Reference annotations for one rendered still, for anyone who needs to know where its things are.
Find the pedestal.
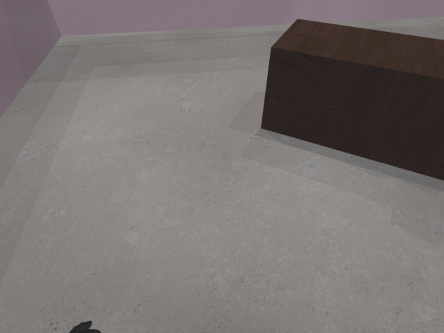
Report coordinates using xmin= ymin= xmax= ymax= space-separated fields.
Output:
xmin=261 ymin=19 xmax=444 ymax=180

